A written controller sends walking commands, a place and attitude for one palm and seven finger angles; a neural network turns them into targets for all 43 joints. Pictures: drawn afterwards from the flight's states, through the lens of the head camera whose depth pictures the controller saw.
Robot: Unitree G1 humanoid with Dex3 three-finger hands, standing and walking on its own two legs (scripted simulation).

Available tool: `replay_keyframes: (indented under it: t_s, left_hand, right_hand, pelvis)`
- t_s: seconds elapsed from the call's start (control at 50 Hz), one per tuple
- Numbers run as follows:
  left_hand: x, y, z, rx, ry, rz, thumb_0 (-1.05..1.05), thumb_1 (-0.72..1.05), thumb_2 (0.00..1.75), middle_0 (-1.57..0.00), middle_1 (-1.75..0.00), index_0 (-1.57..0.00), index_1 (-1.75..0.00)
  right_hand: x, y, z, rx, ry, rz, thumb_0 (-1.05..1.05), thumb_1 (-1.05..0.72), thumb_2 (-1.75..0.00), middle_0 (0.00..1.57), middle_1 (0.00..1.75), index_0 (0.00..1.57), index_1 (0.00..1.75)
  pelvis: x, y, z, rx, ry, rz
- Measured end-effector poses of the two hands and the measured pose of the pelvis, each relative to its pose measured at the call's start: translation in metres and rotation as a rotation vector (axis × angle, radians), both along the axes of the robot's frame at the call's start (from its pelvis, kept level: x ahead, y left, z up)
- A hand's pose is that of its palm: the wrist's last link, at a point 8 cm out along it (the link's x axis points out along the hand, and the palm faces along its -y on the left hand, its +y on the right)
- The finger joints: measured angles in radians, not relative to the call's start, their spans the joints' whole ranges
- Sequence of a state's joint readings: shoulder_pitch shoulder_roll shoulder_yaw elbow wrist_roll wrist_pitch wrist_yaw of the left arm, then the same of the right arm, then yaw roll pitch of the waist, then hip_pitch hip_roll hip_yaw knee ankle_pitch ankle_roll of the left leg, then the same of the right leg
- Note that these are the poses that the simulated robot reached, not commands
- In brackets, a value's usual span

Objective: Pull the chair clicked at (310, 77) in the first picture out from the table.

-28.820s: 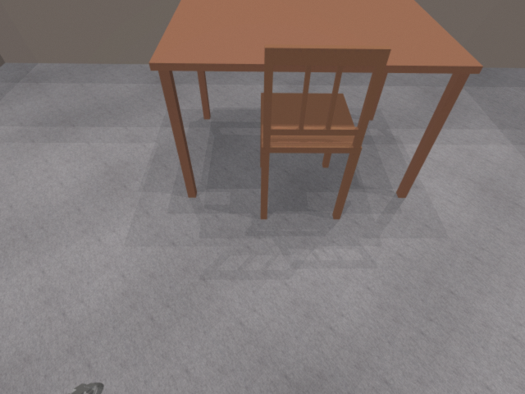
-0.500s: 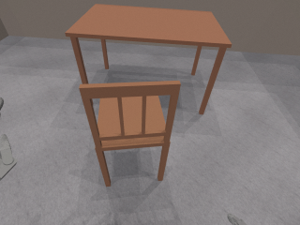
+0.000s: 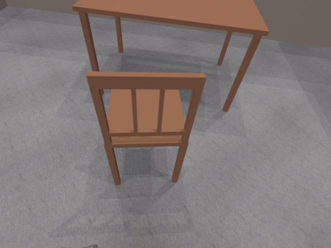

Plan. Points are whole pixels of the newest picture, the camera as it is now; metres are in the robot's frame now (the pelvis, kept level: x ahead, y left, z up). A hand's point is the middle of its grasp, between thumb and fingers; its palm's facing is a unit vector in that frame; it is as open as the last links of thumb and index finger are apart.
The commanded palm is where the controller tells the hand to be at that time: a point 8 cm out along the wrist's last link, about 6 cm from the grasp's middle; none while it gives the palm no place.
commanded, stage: let the arm hang, fingers relaxed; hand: left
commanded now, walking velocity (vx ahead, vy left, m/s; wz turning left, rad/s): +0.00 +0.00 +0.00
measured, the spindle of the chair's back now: (134, 111) +0.60 +0.14 -0.10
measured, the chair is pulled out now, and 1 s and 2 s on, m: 0.61 0.61 0.61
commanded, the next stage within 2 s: look to check the result in 0.80 s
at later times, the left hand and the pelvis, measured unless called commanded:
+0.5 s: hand out of the picture -0.03 +0.18 -0.17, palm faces +0.01 -0.98 -0.18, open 7.3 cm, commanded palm none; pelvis +0.00 +0.01 +0.01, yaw -1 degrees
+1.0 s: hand out of the picture -0.01 +0.16 -0.17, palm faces +0.02 -0.99 -0.17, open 7.3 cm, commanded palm none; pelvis +0.01 +0.01 +0.01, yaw -1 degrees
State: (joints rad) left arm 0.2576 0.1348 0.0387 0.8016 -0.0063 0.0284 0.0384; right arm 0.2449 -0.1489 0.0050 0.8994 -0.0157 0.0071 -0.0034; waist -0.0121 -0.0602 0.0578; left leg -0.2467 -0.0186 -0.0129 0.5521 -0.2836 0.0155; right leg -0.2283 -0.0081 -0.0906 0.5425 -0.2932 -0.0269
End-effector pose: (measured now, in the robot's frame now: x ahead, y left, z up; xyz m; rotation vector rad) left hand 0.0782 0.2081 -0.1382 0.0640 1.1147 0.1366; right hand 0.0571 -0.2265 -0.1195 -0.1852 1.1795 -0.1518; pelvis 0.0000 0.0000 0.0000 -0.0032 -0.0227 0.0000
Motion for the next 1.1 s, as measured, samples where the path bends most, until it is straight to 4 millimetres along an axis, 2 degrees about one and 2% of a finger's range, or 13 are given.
replay_keyframes:
  t_s: [0.08,0.18,0.28,0.38,0.52,0.68,1.1]
  left_hand:
    - [-0.026,0.015,-0.002,0.034,0.094,-0.014,-0.07,1.02,0.89,-0.21,-0.30,-0.21,-0.30]
    - [-0.064,0.031,0.001,0.075,0.229,-0.023,-0.04,0.97,0.89,-0.20,-0.30,-0.21,-0.30]
    - [-0.091,0.037,0.005,0.092,0.313,-0.015,-0.01,0.93,0.89,-0.20,-0.30,-0.20,-0.30]
    - [-0.106,0.031,0.005,0.080,0.346,-0.009,0.00,0.92,0.89,-0.20,-0.30,-0.20,-0.30]
    - [-0.109,0.014,0.002,0.039,0.345,-0.012,0.00,0.91,0.89,-0.20,-0.30,-0.20,-0.30]
    - [-0.102,-0.001,-0.001,0.006,0.326,-0.014,0.00,0.91,0.89,-0.20,-0.30,-0.20,-0.30]
    - [-0.086,0.000,0.001,0.030,0.327,-0.008,0.00,0.91,0.89,-0.20,-0.30,-0.20,-0.30]
  right_hand:
    - [-0.037,-0.004,-0.002,-0.017,0.131,-0.028,0.01,-0.93,-0.90,0.20,0.30,0.20,0.30]
    - [-0.071,0.001,-0.008,0.005,0.218,-0.064,0.01,-0.92,-0.90,0.20,0.30,0.20,0.30]
    - [-0.092,0.015,-0.013,0.043,0.268,-0.078,0.01,-0.92,-0.90,0.20,0.30,0.20,0.30]
    - [-0.100,0.030,-0.018,0.082,0.283,-0.082,0.01,-0.91,-0.90,0.20,0.30,0.20,0.30]
    - [-0.098,0.045,-0.021,0.112,0.265,-0.090,0.01,-0.91,-0.90,0.20,0.30,0.20,0.30]
    - [-0.093,0.049,-0.022,0.116,0.248,-0.097,0.01,-0.91,-0.90,0.20,0.30,0.20,0.30]
    - [-0.084,0.036,-0.021,0.100,0.267,-0.107,0.01,-0.91,-0.90,0.20,0.30,0.20,0.30]
  pelvis:
    - [-0.002,0.001,0.005,-0.011,0.001,0.001]
    - [-0.002,0.004,0.007,-0.010,-0.006,-0.004]
    - [-0.003,0.007,0.009,-0.007,-0.010,-0.009]
    - [-0.004,0.010,0.009,-0.005,-0.012,-0.013]
    - [-0.005,0.013,0.008,-0.001,-0.012,-0.021]
    - [-0.003,0.013,0.008,0.002,-0.004,-0.025]
    - [0.012,0.005,0.008,0.004,-0.001,-0.027]
